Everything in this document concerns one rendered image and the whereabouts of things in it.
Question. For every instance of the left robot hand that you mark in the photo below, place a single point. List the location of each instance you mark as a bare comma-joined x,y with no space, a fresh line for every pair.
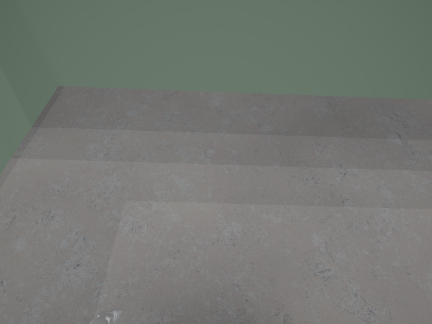
108,317

